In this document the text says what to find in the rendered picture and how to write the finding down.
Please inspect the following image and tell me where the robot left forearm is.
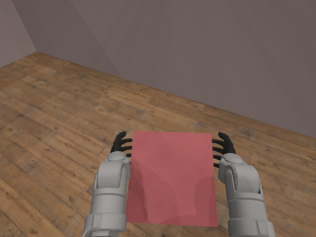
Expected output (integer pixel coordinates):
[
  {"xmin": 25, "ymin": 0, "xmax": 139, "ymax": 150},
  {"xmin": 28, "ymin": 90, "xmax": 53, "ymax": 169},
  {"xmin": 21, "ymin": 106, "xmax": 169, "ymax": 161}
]
[{"xmin": 82, "ymin": 151, "xmax": 131, "ymax": 237}]

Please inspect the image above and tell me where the robot right hand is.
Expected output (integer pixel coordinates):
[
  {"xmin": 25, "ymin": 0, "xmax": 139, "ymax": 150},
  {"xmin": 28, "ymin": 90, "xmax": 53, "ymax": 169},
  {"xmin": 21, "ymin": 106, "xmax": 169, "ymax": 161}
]
[{"xmin": 211, "ymin": 131, "xmax": 236, "ymax": 168}]

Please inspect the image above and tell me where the robot right forearm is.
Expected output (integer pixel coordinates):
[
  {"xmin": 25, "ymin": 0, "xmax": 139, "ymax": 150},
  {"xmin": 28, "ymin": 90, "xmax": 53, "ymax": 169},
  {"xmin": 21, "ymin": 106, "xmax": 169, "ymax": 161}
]
[{"xmin": 217, "ymin": 153, "xmax": 276, "ymax": 237}]

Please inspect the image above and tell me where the carton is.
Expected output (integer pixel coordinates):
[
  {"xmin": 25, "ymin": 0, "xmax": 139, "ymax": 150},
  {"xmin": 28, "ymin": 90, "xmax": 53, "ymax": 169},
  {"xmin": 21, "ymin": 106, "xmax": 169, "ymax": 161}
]
[{"xmin": 125, "ymin": 130, "xmax": 218, "ymax": 227}]

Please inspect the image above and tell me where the robot left hand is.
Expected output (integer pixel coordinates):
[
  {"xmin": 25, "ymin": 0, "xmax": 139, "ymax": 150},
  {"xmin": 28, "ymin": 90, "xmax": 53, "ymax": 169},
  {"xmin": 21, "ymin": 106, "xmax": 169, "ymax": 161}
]
[{"xmin": 110, "ymin": 131, "xmax": 132, "ymax": 164}]

